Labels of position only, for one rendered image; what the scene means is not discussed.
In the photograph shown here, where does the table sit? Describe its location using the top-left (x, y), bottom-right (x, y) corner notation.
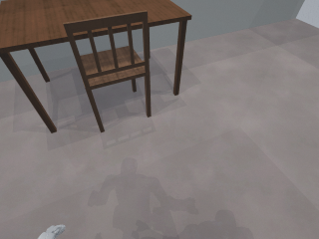
top-left (0, 0), bottom-right (192, 133)

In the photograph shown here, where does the left robot hand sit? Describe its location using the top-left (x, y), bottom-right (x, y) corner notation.
top-left (38, 224), bottom-right (66, 239)

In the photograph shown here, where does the chair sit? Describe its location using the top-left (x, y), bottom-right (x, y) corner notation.
top-left (63, 10), bottom-right (152, 132)

